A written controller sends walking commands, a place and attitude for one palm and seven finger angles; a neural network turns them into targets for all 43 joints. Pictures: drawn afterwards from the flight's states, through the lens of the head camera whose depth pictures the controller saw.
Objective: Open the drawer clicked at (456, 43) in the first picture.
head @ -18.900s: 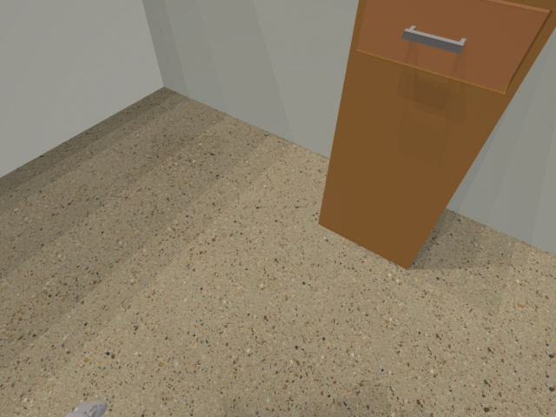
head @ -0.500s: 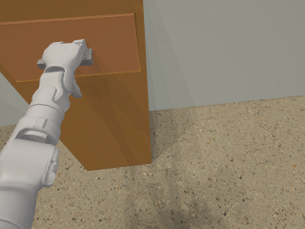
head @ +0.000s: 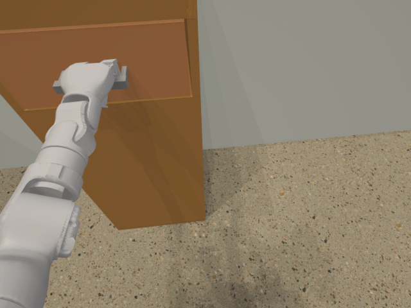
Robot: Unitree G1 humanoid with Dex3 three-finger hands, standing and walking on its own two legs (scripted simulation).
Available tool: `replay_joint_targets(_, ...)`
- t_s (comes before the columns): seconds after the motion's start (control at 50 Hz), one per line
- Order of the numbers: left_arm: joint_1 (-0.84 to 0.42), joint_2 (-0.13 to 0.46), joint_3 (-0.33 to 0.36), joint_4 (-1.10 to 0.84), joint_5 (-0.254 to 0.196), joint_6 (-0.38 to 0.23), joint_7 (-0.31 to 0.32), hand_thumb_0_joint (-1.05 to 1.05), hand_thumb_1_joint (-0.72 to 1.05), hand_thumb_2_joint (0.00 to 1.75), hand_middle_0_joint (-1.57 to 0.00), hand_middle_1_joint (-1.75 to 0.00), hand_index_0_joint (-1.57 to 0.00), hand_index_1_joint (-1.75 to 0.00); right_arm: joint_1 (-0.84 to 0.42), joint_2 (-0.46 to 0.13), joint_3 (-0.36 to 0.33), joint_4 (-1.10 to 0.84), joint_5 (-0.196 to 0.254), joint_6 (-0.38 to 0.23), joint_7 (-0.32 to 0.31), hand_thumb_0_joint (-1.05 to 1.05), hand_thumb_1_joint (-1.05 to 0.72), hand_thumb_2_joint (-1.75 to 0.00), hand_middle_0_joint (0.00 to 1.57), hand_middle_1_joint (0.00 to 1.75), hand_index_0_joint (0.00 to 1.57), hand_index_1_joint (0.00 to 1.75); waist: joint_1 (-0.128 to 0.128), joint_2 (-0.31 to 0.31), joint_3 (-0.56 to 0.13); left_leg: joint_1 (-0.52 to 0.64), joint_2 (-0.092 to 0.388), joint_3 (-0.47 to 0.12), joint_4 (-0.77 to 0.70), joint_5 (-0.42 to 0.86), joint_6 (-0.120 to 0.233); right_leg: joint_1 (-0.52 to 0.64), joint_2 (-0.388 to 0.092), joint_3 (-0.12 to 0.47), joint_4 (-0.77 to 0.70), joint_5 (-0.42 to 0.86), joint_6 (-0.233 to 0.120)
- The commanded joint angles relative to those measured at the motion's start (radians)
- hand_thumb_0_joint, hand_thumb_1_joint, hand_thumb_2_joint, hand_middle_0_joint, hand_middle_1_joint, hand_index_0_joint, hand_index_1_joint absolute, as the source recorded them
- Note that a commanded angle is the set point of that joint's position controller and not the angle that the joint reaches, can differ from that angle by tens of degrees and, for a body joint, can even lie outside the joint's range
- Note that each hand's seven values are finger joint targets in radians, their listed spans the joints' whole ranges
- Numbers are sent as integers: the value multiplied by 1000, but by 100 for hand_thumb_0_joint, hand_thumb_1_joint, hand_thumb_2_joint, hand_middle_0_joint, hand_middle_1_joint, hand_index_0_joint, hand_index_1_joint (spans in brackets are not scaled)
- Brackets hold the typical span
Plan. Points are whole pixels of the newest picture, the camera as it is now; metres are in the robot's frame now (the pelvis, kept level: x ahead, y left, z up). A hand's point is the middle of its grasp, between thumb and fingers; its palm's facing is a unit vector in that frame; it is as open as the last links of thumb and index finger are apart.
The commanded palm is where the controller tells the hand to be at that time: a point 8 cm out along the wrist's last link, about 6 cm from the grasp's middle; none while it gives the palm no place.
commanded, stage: pull the drawer open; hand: left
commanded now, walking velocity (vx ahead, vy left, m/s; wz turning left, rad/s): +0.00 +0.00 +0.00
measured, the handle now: (93, 78) +0.54 +0.21 +0.15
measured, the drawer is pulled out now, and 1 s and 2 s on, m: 0.00 0.00 0.03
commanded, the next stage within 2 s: none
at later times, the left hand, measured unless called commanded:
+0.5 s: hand (100, 103) +0.49 +0.20 +0.13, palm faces -0.02 -0.02 -1.00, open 5.1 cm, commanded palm +0.48 +0.19 +0.19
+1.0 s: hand (101, 103) +0.49 +0.19 +0.13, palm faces -0.01 -0.02 -1.00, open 5.2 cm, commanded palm +0.48 +0.19 +0.19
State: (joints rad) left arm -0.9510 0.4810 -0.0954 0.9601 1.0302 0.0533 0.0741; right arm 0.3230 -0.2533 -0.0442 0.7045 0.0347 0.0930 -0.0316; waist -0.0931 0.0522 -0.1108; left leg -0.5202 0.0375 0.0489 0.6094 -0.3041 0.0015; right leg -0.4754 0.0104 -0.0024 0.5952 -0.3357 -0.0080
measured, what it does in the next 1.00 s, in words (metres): stands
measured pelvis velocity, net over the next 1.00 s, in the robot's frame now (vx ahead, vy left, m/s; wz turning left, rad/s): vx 0.00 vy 0.00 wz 0.01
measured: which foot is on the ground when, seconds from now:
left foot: down 0.00-1.00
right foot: down 0.00-1.00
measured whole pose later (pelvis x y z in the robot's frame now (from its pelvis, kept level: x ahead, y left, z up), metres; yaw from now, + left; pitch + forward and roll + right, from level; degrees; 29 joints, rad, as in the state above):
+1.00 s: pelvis +0.00 +0.00 +0.00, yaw +0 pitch +12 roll +0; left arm -0.96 0.48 -0.10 0.98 1.03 0.05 0.08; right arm 0.33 -0.26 -0.05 0.73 0.03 0.08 -0.04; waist -0.10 0.06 -0.10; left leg -0.52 0.04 0.04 0.60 -0.30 0.00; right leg -0.47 0.01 -0.01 0.59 -0.33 -0.01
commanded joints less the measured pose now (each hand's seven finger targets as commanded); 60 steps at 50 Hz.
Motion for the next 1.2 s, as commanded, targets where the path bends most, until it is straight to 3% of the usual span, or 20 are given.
replay_joint_targets(0.0, -520, 265, 84, -240, 3, -8, 46, 0, 90, 90, -40, -135, -40, -135, 57, -146, -49, -87, -7, -20, -12, 0, -90, -90, 20, 30, 20, 30, -3, -3, -410, 261, -48, 1, -5, 439, 47, 152, 37, -17, -38, 454, -13)
replay_joint_targets(0.16, -314, 218, 84, -419, -29, 16, 36, 0, 90, 90, -40, -135, -40, -135, 7, -142, -55, -130, -5, -14, 10, 0, -90, -90, 20, 30, 20, 30, 54, 12, -465, 323, -40, -1, -4, 586, 46, 212, 40, -24, -31, 533, -16)
replay_joint_targets(0.2, -522, 242, 59, -324, -15, 31, 42, 0, 90, 90, -40, -135, -40, -135, 21, -153, -47, -85, 1, -7, -1, 0, -90, -90, 20, 30, 20, 30, -22, -38, -357, 279, -41, -5, -5, 491, 45, 137, 42, -28, -45, 487, -8)
replay_joint_targets(0.22, -495, 219, 50, -266, -10, 42, 42, 0, 90, 90, -40, -135, -40, -135, 30, -147, -51, -78, 3, -9, -2, 0, -90, -90, 20, 30, 20, 30, -13, -47, -338, 269, -44, -8, -13, 458, 43, 127, 45, -32, -47, 448, -11)
replay_joint_targets(0.28, -550, 260, 72, -287, -5, 32, 37, 0, 90, 90, -40, -135, -40, -135, 37, -151, -49, -75, -6, -12, -9, 0, -90, -90, 20, 30, 20, 30, -6, 2, -413, 297, -49, -2, -8, 481, 43, 163, 38, -22, -42, 477, -17)
replay_joint_targets(0.32, -544, 185, 19, -264, -3, 26, 30, 0, 90, 90, -40, -135, -40, -135, 41, -139, -49, -74, -6, -12, -9, 0, -90, -90, 20, 30, 20, 30, -16, 5, -403, 307, -49, -6, 0, 490, 43, 131, 39, -25, -37, 472, -15)
replay_joint_targets(0.4, -554, 234, 58, -254, -6, -4, 26, 0, 90, 90, -40, -135, -40, -135, 44, -144, -48, -78, -9, -14, -15, 0, -90, -90, 20, 30, 20, 30, -15, -26, -417, 288, -50, -7, 1, 472, 46, 150, 35, -18, -36, 484, -12)
replay_joint_targets(0.42, -551, 198, 30, -249, -8, -7, 26, 0, 90, 90, -40, -135, -40, -135, 42, -139, -47, -79, -10, -16, -15, 0, -90, -90, 20, 30, 20, 30, -18, -17, -401, 285, -52, -4, 1, 459, 46, 139, 35, -19, -39, 476, -11)
replay_joint_targets(0.48, -560, 212, 43, -256, -7, -20, 35, 0, 90, 90, -40, -135, -40, -135, 48, -143, -50, -77, -12, -18, -14, 0, -90, -90, 20, 30, 20, 30, -21, -38, -412, 279, -52, -6, 6, 466, 47, 151, 34, -18, -38, 487, -12)
replay_joint_targets(0.54, -567, 191, 28, -258, -7, -19, 44, 0, 90, 90, -40, -135, -40, -135, 54, -139, -51, -75, -11, -20, -10, 0, -90, -90, 20, 30, 20, 30, -18, 6, -415, 290, -51, -6, 7, 471, 43, 129, 37, -20, -32, 477, -13)
replay_joint_targets(0.78, -570, 254, 69, -221, -4, -12, 54, 0, 90, 90, -40, -135, -40, -135, 60, -148, -50, -64, -8, -25, -15, 0, -90, -90, 20, 30, 20, 30, -19, -23, -408, 247, -55, -3, -10, 396, 46, 164, 36, -11, -51, 446, -12)
replay_joint_targets(0.86, -572, 212, 37, -220, -1, -11, 55, 0, 90, 90, -40, -135, -40, -135, 63, -143, -51, -65, -6, -32, -14, 0, -90, -90, 20, 30, 20, 30, -24, 5, -385, 260, -52, -4, -14, 385, 45, 121, 39, -17, -51, 414, -13)
replay_joint_targets(0.92, -576, 258, 75, -220, 1, -15, 59, 0, 90, 90, -40, -135, -40, -135, 68, -147, -51, -64, -8, -34, -16, 0, -90, -90, 20, 30, 20, 30, -17, -12, -406, 252, -54, -2, -13, 384, 47, 147, 38, -13, -50, 426, -12)
replay_joint_targets(0.96, -569, 231, 53, -207, 3, -13, 57, 0, 90, 90, -40, -135, -40, -135, 66, -145, -50, -65, -7, -35, -15, 0, -90, -90, 20, 30, 20, 30, -23, -17, -386, 248, -53, -2, -17, 368, 46, 132, 38, -16, -52, 407, -11)
replay_joint_targets(1.0, -581, 261, 74, -219, 5, -20, 60, 0, 90, 90, -40, -135, -40, -135, 68, -146, -51, -64, -7, -36, -17, 0, -90, -90, 20, 30, 20, 30, -21, -10, -414, 255, -53, -1, -12, 381, 47, 145, 37, -11, -49, 424, -11)
replay_joint_targets(1.02, -561, 244, 64, -193, 7, -13, 60, 0, 90, 90, -40, -135, -40, -135, 66, -145, -49, -64, -6, -35, -18, 0, -90, -90, 20, 30, 20, 30, -22, -14, -385, 247, -53, -1, -14, 380, 47, 131, 38, -17, -50, 418, -12)
replay_joint_targets(1.06, -583, 234, 55, -218, 6, -15, 64, 0, 90, 90, -40, -135, -40, -135, 68, -146, -50, -67, -7, -38, -15, 0, -90, -90, 20, 30, 20, 30, -20, 3, -400, 262, -49, -4, -14, 387, 44, 120, 40, -18, -45, 404, -14)
replay_joint_targets(1.12, -569, 256, 79, -194, 8, -11, 66, 0, 90, 90, -40, -135, -40, -135, 70, -147, -51, -66, -8, -37, -14, 0, -90, -90, 20, 30, 20, 30, -18, -16, -397, 254, -51, -3, -9, 395, 46, 129, 40, -17, -46, 419, -13)
replay_joint_targets(1.16, -579, 213, 41, -202, 7, -6, 64, 0, 90, 90, -40, -135, -40, -135, 67, -144, -49, -70, -6, -39, -12, 0, -90, -90, 20, 30, 20, 30, -23, 5, -388, 259, -50, -4, -15, 380, 43, 110, 40, -21, -48, 393, -14)
replay_joint_targets(1.18, -574, 217, 46, -192, 6, -4, 63, 0, 90, 90, -40, -135, -40, -135, 68, -147, -50, -67, -8, -38, -13, 0, -90, -90, 20, 30, 20, 30, -26, -22, -389, 256, -49, -5, -13, 387, 45, 122, 40, -20, -51, 397, -14)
